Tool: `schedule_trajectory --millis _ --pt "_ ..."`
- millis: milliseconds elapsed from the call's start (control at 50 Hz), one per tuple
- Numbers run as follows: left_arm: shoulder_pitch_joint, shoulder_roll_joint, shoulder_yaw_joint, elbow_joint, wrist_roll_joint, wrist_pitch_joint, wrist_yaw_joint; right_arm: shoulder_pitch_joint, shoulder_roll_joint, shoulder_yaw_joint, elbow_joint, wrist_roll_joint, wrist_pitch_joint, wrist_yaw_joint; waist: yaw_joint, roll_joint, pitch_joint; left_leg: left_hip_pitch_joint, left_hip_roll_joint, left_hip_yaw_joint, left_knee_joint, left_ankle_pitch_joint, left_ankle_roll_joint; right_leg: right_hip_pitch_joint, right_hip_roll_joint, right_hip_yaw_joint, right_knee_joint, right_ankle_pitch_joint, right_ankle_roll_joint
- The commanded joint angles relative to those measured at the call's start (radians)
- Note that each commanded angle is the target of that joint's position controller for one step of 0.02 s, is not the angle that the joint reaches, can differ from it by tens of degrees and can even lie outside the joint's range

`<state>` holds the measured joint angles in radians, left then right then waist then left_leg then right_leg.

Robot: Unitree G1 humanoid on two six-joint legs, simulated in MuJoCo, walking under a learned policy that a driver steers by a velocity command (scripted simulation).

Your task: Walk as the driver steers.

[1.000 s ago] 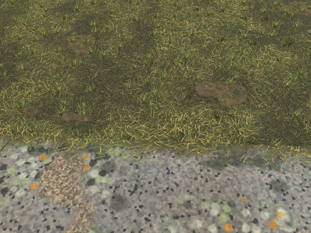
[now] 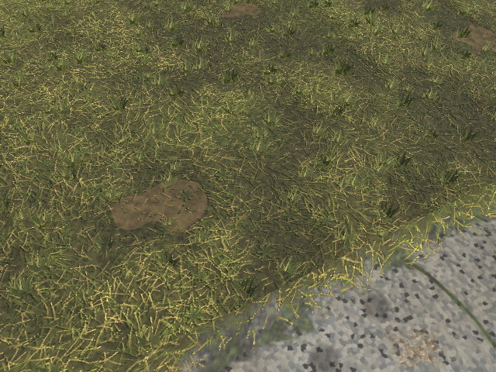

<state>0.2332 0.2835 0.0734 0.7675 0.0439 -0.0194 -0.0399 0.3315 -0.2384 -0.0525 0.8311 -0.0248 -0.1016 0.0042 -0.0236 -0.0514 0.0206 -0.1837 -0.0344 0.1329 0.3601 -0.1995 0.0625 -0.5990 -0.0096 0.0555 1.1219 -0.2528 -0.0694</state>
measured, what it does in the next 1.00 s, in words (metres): walks ahead, turning left: right foot, then left foot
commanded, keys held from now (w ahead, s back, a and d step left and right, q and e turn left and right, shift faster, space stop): w+q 1.00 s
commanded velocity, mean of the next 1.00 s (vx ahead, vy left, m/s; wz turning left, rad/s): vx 0.50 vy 0.00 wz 0.39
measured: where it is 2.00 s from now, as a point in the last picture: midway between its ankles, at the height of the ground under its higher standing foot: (161, 230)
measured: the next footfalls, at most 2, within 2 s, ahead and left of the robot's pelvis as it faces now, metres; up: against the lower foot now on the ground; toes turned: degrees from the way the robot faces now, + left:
right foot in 0.24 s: +0.27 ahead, -0.11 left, +0.00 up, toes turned +2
left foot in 0.74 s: +0.47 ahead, +0.13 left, +0.00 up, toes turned +23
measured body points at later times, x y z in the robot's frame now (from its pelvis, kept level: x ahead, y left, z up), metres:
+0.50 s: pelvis +0.25 -0.03 +0.00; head +0.27 -0.03 +0.45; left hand +0.23 +0.24 -0.12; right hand +0.39 -0.28 -0.13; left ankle +0.28 +0.12 -0.66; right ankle +0.23 -0.11 -0.74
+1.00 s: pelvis +0.46 +0.09 +0.00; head +0.47 +0.11 +0.45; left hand +0.46 +0.38 -0.12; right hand +0.62 -0.14 -0.12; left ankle +0.43 +0.12 -0.74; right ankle +0.61 -0.05 -0.67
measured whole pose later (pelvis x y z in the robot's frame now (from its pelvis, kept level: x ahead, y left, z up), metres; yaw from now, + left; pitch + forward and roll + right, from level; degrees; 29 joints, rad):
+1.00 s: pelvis +0.46 +0.09 +0.00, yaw +29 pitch +0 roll -1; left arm 0.17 0.28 0.06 0.78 0.05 0.00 -0.01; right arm 0.37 -0.26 -0.06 0.79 0.00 -0.02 0.02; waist -0.03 -0.02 0.04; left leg -0.16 -0.14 -0.06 0.37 -0.20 0.14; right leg -0.61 -0.11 0.04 1.02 -0.24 0.04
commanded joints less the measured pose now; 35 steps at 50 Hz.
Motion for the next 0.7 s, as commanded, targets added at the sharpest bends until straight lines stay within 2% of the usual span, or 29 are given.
schedule_trajectory --millis 20,60,80,140,180,200,220,240,260,280,300,320,340,380,440,480,540,580,600,620,660,700 --pt "0.004 -0.015 -0.017 -0.061 0.004 -0.005 -0.011 0.034 -0.073 -0.005 -0.02 0.003 -0.021 0.009 0.039 0.118 0.02 0.015 0.261 -0.215 -0.212 0.214 0.142 -0.074 -0.029 0.026 -0.111 0.092 0.013" --pt "-0.091 -0.03 -0.034 -0.086 0.006 -0.012 -0.018 0.042 -0.073 -0.002 -0.007 0.015 -0.012 0.012 0.032 0.117 0.029 -0.005 0.216 -0.166 -0.207 0.267 0.133 -0.021 -0.049 -0.06 -0.278 0.175 0.025" --pt "-0.139 -0.041 -0.043 -0.097 0.0 -0.017 -0.02 0.059 -0.084 -0.003 -0.001 0.017 -0.007 0.012 0.017 0.117 0.032 -0.02 0.202 -0.155 -0.2 0.288 0.128 0.027 -0.042 -0.087 -0.354 0.189 0.031" --pt "-0.223 -0.027 -0.049 -0.119 -0.014 -0.025 -0.012 0.127 -0.136 -0.012 0.024 0.012 0.006 0.009 -0.016 0.123 0.038 0.023 0.231 -0.197 -0.161 0.347 0.133 0.095 -0.016 -0.114 -0.463 0.161 0.043" --pt "-0.228 -0.005 -0.045 -0.125 -0.018 -0.035 0.002 0.15 -0.153 -0.015 0.038 0.01 0.015 0.006 -0.012 0.131 0.034 0.08 0.255 -0.235 -0.111 0.389 0.129 0.132 0.002 -0.112 -0.52 0.108 0.029" --pt "-0.192 0.004 -0.042 -0.114 -0.016 -0.041 0.009 0.151 -0.158 -0.016 0.043 0.01 0.02 0.004 0.006 0.138 0.023 0.096 0.256 -0.247 -0.064 0.421 0.122 0.19 0.018 -0.11 -0.562 0.078 0.02" --pt "-0.099 0.015 -0.034 -0.083 -0.008 -0.051 0.018 0.144 -0.161 -0.017 0.047 0.016 0.025 0.002 0.053 0.121 -0.013 0.082 0.23 -0.227 0.045 0.486 0.104 0.325 0.042 -0.116 -0.642 0.092 0.005" --pt "0.043 0.059 -0.017 -0.036 0.011 -0.066 0.03 0.152 -0.14 -0.011 0.048 0.025 0.024 0.002 0.107 0.077 -0.104 0.005 0.176 -0.184 0.234 0.448 0.081 0.544 0.005 -0.069 -0.669 0.103 -0.022" --pt "0.229 0.152 0.006 -0.021 0.035 -0.075 0.047 0.13 -0.084 0.003 -0.003 0.032 0.02 0.002 0.176 -0.054 -0.265 -0.175 0.11 -0.131 0.545 0.094 0.055 0.787 -0.278 0.226 -0.707 -0.04 -0.076" --pt "0.222 0.217 0.021 -0.022 0.022 -0.061 0.052 0.219 -0.01 0.014 -0.025 0.049 0.026 -0.003 0.123 -0.204 -0.311 -0.45 -0.01 -0.102 0.782 -0.358 0.034 0.884 -0.469 0.566 -0.825 -0.121 -0.159" --pt "0.189 0.138 0.009 -0.021 -0.006 -0.052 0.049 0.171 -0.107 -0.012 -0.004 0.022 0.043 -0.011 0.125 -0.069 -0.206 -0.515 0.041 -0.175 0.864 -0.31 0.041 0.785 -0.427 0.528 -0.835 -0.164 -0.162" --pt "0.119 0.072 -0.01 -0.024 -0.01 -0.056 0.045 0.11 -0.099 -0.017 -0.02 0.02 0.045 -0.003 0.093 -0.03 -0.094 -0.528 0.071 -0.194 0.858 -0.222 0.041 0.687 -0.375 0.387 -0.858 -0.102 -0.14" --pt "0.071 0.037 -0.016 -0.022 -0.014 -0.064 0.04 0.085 -0.079 -0.015 -0.021 0.02 0.048 0.002 0.066 -0.021 -0.038 -0.497 0.096 -0.192 0.824 -0.162 0.03 0.594 -0.326 0.27 -0.894 0.005 -0.114" --pt "0.046 0.0 -0.024 -0.01 -0.022 -0.077 0.045 0.088 -0.068 -0.022 -0.015 0.0 0.076 0.018 0.023 -0.052 0.0 -0.447 0.117 -0.182 0.794 -0.114 0.006 0.504 -0.263 0.122 -0.928 0.137 -0.075" --pt "0.088 0.01 -0.017 0.022 -0.032 -0.098 0.049 0.033 -0.042 -0.024 -0.043 -0.004 0.099 0.033 0.001 -0.031 0.007 -0.474 0.118 -0.175 0.783 -0.026 -0.011 0.492 -0.253 0.002 -0.943 0.322 -0.081" --pt "0.116 0.019 -0.013 0.041 -0.029 -0.098 0.051 -0.036 -0.031 -0.02 -0.071 -0.004 0.106 0.04 0.002 -0.027 0.03 -0.518 0.126 -0.17 0.731 0.057 -0.017 0.487 -0.249 -0.064 -0.95 0.37 -0.084" --pt "0.133 0.02 -0.014 0.06 -0.025 -0.092 0.053 -0.143 -0.015 -0.006 -0.113 -0.005 0.102 0.049 0.016 -0.034 0.06 -0.491 0.117 -0.128 0.54 0.189 -0.01 0.462 -0.223 -0.16 -0.941 0.385 -0.073" --pt "0.138 0.055 -0.01 0.065 -0.029 -0.09 0.058 -0.233 -0.017 0.0 -0.15 -0.007 0.097 0.068 0.033 -0.029 0.072 -0.421 0.092 -0.079 0.409 0.23 0.003 0.445 -0.218 -0.205 -0.935 0.408 -0.059" --pt "0.149 0.074 -0.005 0.07 -0.031 -0.087 0.059 -0.25 -0.027 0.0 -0.159 -0.007 0.098 0.073 0.04 -0.036 0.071 -0.406 0.088 -0.059 0.38 0.201 0.013 0.472 -0.231 -0.214 -0.926 0.418 -0.06" --pt "0.169 0.09 0.001 0.083 -0.022 -0.081 0.063 -0.254 -0.037 -0.001 -0.163 -0.014 0.104 0.075 0.046 -0.043 0.057 -0.368 0.078 -0.039 0.409 0.162 0.02 0.488 -0.241 -0.235 -0.893 0.47 -0.06" --pt "0.172 0.106 0.006 0.09 -0.019 -0.07 0.066 -0.255 -0.059 -0.007 -0.18 -0.012 0.109 0.07 0.037 -0.041 0.054 -0.33 0.063 -0.031 0.364 0.056 0.05 0.539 -0.256 -0.261 -0.83 0.569 -0.048" --pt "0.164 0.141 0.014 0.095 -0.019 -0.057 0.072 -0.183 -0.086 -0.02 -0.166 -0.015 0.111 0.06 0.004 -0.055 0.016 -0.221 0.002 -0.002 0.328 -0.061 0.089 0.581 -0.258 -0.285 -0.681 0.819 -0.035"
Keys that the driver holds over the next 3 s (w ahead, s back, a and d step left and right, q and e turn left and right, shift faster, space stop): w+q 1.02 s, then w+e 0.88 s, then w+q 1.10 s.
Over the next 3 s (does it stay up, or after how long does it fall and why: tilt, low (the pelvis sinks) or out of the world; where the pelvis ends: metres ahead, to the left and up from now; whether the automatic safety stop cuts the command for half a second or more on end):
stays up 1.51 0.45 -0.16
